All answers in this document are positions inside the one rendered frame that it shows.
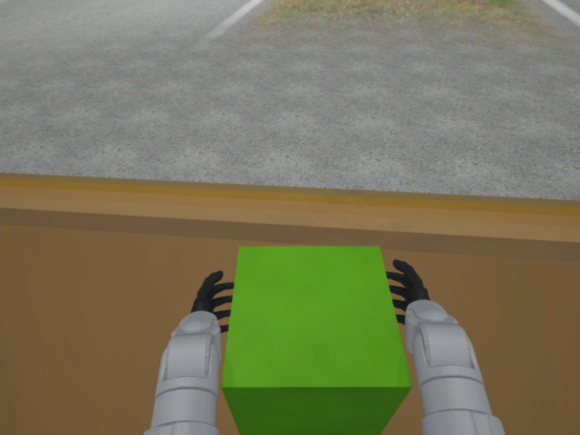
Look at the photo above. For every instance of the left robot forearm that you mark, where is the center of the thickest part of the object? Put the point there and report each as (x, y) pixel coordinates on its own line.
(187, 388)

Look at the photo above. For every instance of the left robot hand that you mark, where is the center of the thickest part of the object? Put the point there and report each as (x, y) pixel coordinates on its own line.
(207, 291)

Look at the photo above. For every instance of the right robot hand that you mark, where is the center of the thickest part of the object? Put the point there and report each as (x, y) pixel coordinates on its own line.
(414, 287)

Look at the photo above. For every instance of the right robot forearm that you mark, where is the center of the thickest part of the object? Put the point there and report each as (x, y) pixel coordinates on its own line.
(453, 396)

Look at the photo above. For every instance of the carton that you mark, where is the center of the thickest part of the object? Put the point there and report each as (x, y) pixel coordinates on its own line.
(313, 343)

